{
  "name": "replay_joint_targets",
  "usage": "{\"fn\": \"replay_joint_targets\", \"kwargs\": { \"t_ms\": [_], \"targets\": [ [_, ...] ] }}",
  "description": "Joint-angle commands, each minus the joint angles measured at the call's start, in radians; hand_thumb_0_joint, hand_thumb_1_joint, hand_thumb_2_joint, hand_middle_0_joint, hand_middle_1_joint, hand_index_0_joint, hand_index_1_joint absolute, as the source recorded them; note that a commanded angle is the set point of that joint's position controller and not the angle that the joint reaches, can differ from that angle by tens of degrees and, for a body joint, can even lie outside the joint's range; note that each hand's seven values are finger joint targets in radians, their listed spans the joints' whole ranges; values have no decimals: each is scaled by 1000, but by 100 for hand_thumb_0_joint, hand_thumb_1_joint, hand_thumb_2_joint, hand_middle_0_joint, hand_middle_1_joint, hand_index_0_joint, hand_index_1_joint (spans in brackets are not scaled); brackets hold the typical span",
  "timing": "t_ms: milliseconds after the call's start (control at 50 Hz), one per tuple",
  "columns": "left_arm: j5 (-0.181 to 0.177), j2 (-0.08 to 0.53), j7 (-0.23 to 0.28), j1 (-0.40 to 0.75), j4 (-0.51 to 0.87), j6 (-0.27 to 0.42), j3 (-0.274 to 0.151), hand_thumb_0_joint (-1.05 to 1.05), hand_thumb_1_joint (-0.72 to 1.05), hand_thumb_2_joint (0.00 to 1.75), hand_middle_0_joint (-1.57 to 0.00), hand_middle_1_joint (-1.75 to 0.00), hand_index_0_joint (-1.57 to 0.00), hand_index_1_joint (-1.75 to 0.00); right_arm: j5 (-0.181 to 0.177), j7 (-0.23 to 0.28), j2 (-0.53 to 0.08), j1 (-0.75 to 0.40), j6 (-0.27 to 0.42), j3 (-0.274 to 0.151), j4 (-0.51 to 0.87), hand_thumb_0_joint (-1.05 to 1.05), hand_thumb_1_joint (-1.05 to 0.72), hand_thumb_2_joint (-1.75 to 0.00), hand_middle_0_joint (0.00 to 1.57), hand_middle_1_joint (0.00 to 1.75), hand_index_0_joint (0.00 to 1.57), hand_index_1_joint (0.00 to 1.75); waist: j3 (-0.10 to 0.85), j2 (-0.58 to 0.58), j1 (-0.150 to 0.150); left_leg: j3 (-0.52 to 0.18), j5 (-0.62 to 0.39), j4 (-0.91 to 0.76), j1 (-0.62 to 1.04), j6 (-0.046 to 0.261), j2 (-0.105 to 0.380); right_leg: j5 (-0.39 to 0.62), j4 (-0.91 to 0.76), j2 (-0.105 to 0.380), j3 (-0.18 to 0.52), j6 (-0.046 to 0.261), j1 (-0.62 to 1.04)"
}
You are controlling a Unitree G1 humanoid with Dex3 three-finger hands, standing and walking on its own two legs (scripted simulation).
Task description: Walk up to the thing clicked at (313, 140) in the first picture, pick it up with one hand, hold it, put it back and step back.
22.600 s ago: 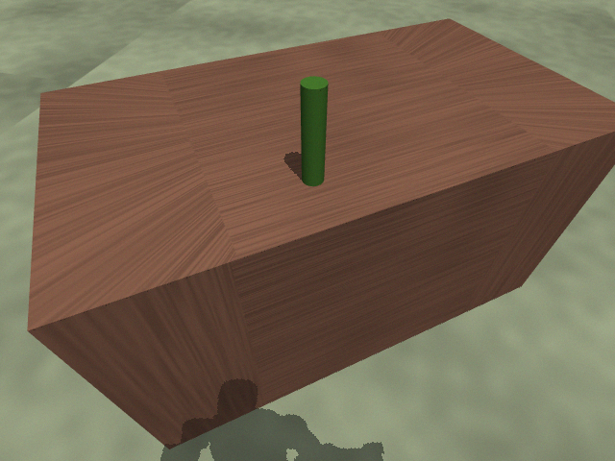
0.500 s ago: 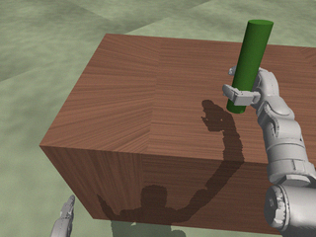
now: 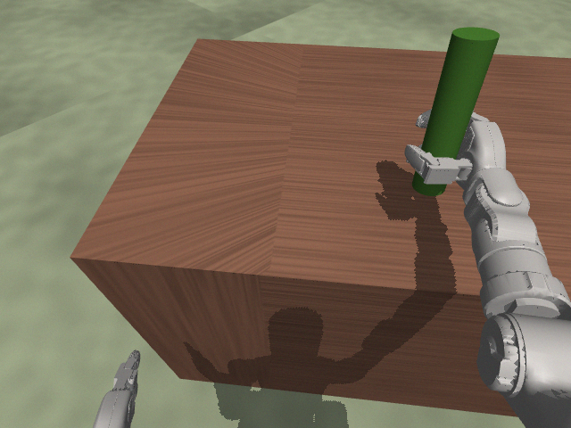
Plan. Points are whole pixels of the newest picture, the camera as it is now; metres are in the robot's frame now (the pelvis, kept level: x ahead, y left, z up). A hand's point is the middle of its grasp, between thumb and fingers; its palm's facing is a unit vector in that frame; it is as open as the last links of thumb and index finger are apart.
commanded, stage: crouch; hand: right
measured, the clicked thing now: (448, 122) +0.48 -0.14 +0.20
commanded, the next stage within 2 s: lower in 0.10 s
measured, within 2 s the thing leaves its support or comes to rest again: rests again in 1.86 s
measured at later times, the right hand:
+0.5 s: hand (414, 166) +0.50 -0.13 +0.11, palm faces -0.04 +1.00 +0.01, open 7.1 cm
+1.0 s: hand (405, 178) +0.50 -0.12 +0.08, palm faces -0.02 +1.00 +0.00, open 7.1 cm
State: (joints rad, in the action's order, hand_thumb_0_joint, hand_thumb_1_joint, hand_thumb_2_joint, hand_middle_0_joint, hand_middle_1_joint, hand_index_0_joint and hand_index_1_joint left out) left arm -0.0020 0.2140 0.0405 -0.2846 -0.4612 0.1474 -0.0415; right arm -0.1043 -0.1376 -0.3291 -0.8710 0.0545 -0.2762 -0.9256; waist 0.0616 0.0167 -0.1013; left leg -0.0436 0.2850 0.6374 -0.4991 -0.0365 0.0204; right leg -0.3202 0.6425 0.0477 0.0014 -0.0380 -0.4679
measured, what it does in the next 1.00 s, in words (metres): stands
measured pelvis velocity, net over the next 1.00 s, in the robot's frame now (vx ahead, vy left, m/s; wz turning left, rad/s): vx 0.00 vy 0.00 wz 0.01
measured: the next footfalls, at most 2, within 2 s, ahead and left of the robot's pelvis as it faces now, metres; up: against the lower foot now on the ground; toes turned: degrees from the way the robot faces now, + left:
none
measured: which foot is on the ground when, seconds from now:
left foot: down 0.00-1.00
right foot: down 0.00-1.00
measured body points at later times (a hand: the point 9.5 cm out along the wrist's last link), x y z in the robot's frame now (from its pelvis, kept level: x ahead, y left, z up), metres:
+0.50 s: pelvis +0.00 +0.00 -0.01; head +0.08 +0.00 +0.43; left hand +0.14 +0.27 -0.07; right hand +0.49 -0.18 +0.11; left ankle +0.02 +0.14 -0.72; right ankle +0.00 -0.14 -0.72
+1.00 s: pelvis +0.00 +0.00 -0.03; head +0.08 -0.01 +0.41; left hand +0.14 +0.27 -0.07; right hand +0.50 -0.18 +0.08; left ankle +0.02 +0.14 -0.72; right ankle +0.00 -0.14 -0.72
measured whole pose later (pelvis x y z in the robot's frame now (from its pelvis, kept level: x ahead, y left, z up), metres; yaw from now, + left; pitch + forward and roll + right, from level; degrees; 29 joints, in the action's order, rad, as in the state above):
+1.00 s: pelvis +0.00 +0.00 -0.03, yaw +0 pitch +15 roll +1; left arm 0.03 0.23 0.01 -0.31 -0.28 0.11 -0.07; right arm -0.05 -0.10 -0.35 -0.91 0.25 -0.33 -1.08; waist 0.09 0.01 -0.17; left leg -0.05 0.36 0.83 -0.75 -0.04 0.01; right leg -0.41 0.86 0.06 0.01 -0.03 -0.72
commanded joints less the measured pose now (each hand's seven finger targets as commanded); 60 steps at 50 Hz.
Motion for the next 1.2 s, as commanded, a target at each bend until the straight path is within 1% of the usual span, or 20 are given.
{"fn": "replay_joint_targets", "kwargs": {
  "t_ms": [0,160,200,260,320,400,480,520,560,620,660,680,720,760,820,880,920,1000,1040,1180],
  "targets": [
    [-5,126,7,28,152,35,-61,0,-53,4,-5,-5,-5,-5,-16,12,-205,-537,100,-31,220,0,-44,-127,134,139,135,139,418,7,-11,56,-331,-43,144,18,-29,292,-29,-37,-27,43,191],
    [-5,128,-2,4,180,26,-56,0,-54,4,-5,-5,-5,-5,-12,8,-186,-519,116,-27,161,0,-46,-128,135,140,136,140,454,19,-23,61,-371,-17,118,23,-36,365,-6,-30,-23,33,204],
    [-3,167,0,21,189,22,-88,0,-53,5,-5,-5,-5,-5,-8,17,-249,-572,126,-56,204,0,-45,-131,135,142,137,142,474,19,-20,59,-360,-13,124,23,-36,349,-3,-30,-23,34,200],
    [-7,149,-5,13,207,19,-79,0,-54,5,-5,-5,-5,-5,-10,13,-169,-481,122,-30,97,0,-44,-130,135,142,137,142,396,-43,-35,58,-316,-18,97,21,-37,278,-5,-30,-23,44,140],
    [-3,136,-6,26,219,18,-64,0,-54,5,-5,-5,-5,-5,-3,15,-213,-531,154,-47,144,0,-44,-129,134,140,136,141,419,-32,-24,51,-296,-7,101,18,-31,246,10,-33,-28,48,110],
    [-2,132,-9,9,247,20,-59,0,-54,5,-5,-5,-5,-5,-5,3,-208,-513,185,-48,140,0,-42,-129,134,141,136,141,473,-2,-33,46,-345,23,102,22,-30,295,40,-35,-28,43,115],
    [5,176,-4,5,270,20,-106,0,-55,6,-5,-5,-4,-5,0,9,-233,-537,211,-67,175,0,-46,-130,137,142,138,142,537,27,-48,43,-398,52,103,24,-30,347,68,-34,-25,38,133],
    [5,126,-10,-1,293,19,-53,0,-54,6,-5,-5,-4,-5,2,15,-184,-543,216,-37,165,0,-46,-131,137,143,139,143,507,14,-44,44,-369,52,90,25,-32,318,70,-35,-25,40,107],
    [9,154,-8,-41,242,14,-88,0,-54,6,-5,-5,-4,-5,6,22,-209,-499,224,-60,122,0,-47,-132,137,144,139,144,485,36,-51,47,-349,57,47,28,-36,318,76,-31,-23,36,101],
    [19,141,-12,-6,268,20,-73,0,-54,5,-5,-5,-5,-5,15,28,-218,-581,250,-52,188,0,-48,-134,139,146,140,146,541,88,-49,49,-341,75,14,32,-41,380,104,-22,-17,28,147],
    [17,156,-14,-34,261,18,-92,0,-54,5,-5,-5,-5,-5,13,23,-163,-463,239,-40,67,0,-47,-135,139,147,141,147,484,36,-69,53,-342,86,-1,33,-44,365,107,-22,-13,29,96],
    [19,192,-13,-13,295,19,-118,0,-54,5,-5,-5,-5,-5,15,28,-219,-501,252,-71,117,0,-46,-134,139,146,141,146,534,43,-69,44,-365,89,24,32,-39,362,115,-25,-17,33,96],
    [22,165,-13,35,350,24,-84,0,-55,6,-5,-5,-5,-5,24,30,-220,-592,266,-56,165,0,-45,-134,138,146,140,146,576,41,-68,49,-352,98,35,30,-40,331,121,-25,-17,35,92],
    [16,158,-14,-56,271,12,-99,0,-54,5,-5,-5,-5,-5,20,28,-183,-455,251,-62,20,0,-47,-135,139,147,141,147,440,2,-75,51,-291,90,-2,30,-40,239,114,-29,-18,43,3],
    [22,178,-12,54,400,24,-100,0,-54,5,-5,-5,-5,-5,33,37,-248,-612,280,-69,164,0,-45,-136,140,148,142,148,583,43,-73,44,-297,103,22,27,-38,248,130,-26,-19,43,59],
    [19,138,-21,-65,310,15,-84,0,-54,5,-5,-5,-5,-5,26,34,-187,-474,263,-69,20,0,-45,-134,138,146,140,146,457,11,-76,39,-278,106,-8,26,-36,201,140,-36,-24,48,-40],
    [23,180,-13,4,364,21,-115,0,-54,5,-5,-5,-5,-5,42,45,-252,-574,279,-89,99,0,-44,-134,138,146,140,146,549,26,-78,36,-295,123,-1,26,-37,224,151,-32,-22,47,-5],
    [28,139,-22,-54,339,17,-80,0,-54,5,-5,-5,-5,-5,41,38,-187,-522,280,-59,26,0,-44,-134,137,145,139,145,505,46,-91,50,-269,140,-67,33,-44,238,166,-27,-12,39,-16],
    [32,174,-18,0,378,20,-109,0,-55,5,-5,-5,-4,-5,51,46,-261,-604,297,-92,100,0,-45,-133,138,145,139,145,592,57,-86,41,-297,155,-25,32,-39,241,181,-29,-15,42,-17],
    [39,151,-22,-55,368,13,-81,0,-55,6,-5,-5,-4,-5,55,50,-233,-582,302,-82,22,0,-45,-135,139,147,141,147,535,64,-93,58,-260,176,-94,36,-47,248,201,-23,-5,35,-33]
  ]
}}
